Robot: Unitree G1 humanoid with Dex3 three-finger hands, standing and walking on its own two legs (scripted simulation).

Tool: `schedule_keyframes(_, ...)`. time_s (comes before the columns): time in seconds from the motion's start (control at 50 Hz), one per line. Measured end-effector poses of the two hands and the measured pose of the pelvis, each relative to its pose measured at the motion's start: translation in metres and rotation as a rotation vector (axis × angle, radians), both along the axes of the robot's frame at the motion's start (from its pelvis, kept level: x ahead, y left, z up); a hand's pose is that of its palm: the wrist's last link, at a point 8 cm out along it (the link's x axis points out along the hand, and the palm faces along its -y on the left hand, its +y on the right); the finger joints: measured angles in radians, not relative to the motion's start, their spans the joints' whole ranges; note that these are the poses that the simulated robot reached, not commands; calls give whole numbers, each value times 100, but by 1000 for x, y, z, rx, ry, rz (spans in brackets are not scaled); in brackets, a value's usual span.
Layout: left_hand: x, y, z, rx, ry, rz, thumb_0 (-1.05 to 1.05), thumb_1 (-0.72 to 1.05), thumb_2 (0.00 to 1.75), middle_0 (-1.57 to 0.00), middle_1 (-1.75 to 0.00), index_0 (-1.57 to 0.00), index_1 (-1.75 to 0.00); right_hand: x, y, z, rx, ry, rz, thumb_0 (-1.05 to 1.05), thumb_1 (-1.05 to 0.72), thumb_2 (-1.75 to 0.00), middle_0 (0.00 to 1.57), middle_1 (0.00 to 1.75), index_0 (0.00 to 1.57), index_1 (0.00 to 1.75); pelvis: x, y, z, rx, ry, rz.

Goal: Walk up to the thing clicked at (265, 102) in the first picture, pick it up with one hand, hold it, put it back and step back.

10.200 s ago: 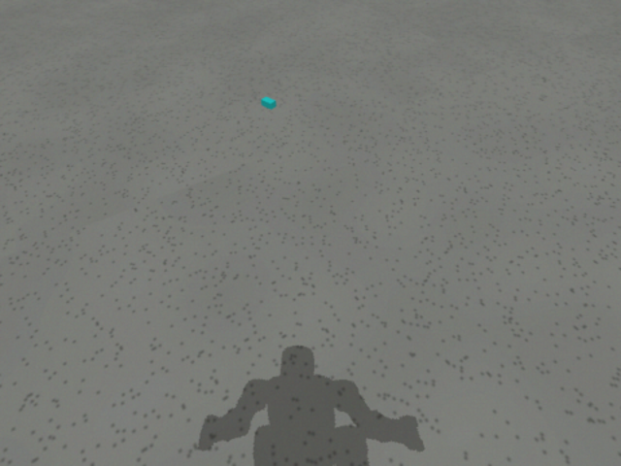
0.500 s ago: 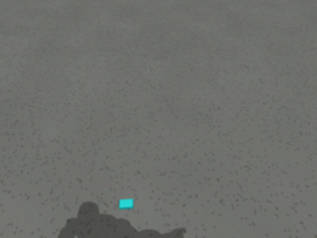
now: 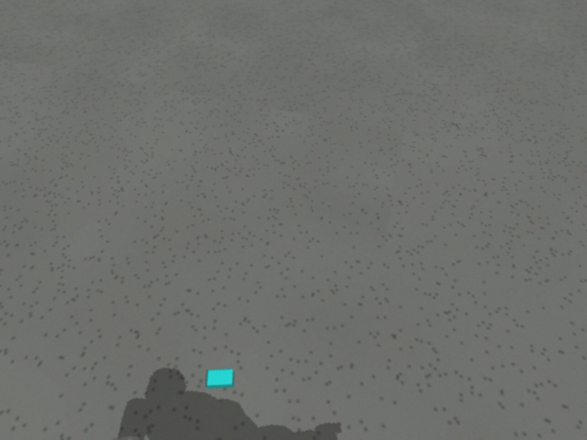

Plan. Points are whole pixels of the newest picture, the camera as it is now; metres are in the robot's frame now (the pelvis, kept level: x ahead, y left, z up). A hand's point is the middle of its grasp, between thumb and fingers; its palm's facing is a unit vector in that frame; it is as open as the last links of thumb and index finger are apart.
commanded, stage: walk up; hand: left
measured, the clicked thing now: (220, 379) +0.40 +0.26 -0.76
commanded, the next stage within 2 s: stand in 0.98 s
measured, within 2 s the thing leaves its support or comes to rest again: neither
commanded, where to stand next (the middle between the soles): +0.02 +0.01 m, yaw +1 degrees
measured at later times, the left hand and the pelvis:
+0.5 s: hand out of the picture +0.09 +0.26 -0.15, palm faces +0.03 -0.94 -0.34, open 7.4 cm; pelvis +0.01 +0.00 +0.01, yaw +0 degrees
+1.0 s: hand out of the picture +0.09 +0.26 -0.15, palm faces +0.01 -0.94 -0.33, open 7.4 cm; pelvis +0.00 +0.01 +0.01, yaw +0 degrees
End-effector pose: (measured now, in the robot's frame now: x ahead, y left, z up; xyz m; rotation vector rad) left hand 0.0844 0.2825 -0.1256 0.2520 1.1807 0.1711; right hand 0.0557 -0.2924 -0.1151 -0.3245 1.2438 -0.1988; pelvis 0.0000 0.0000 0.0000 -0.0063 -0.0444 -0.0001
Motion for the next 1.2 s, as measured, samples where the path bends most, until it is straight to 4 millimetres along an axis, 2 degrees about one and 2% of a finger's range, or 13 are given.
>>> schedule_keyframes(0.18,13,13,16,49,-15,14,0,90,90,-20,-30,-20,-30,33,4,2,21,-76,12,0,-90,-90,20,30,20,30,5,1,5,-1,4,-2)
schedule_keyframes(0.32,12,23,22,76,-11,30,0,91,90,-20,-30,-20,-30,43,3,3,19,-87,21,0,-91,-90,20,30,20,30,6,1,6,1,5,-4)
schedule_keyframes(0.6,-6,17,12,44,46,34,0,91,90,-20,-30,-20,-30,24,1,5,3,-37,2,0,-91,-90,20,30,20,30,4,4,7,1,3,-7)
schedule_keyframes(0.78,-10,17,9,34,61,31,0,91,90,-20,-30,-20,-30,12,5,3,5,-10,-11,0,-91,-90,20,30,20,30,3,7,7,1,6,-7)
schedule_keyframes(1.2,-8,29,15,63,49,0,0,91,90,-20,-30,-20,-30,12,12,2,10,-19,-9,0,-91,-90,20,30,20,30,5,15,8,4,8,-12)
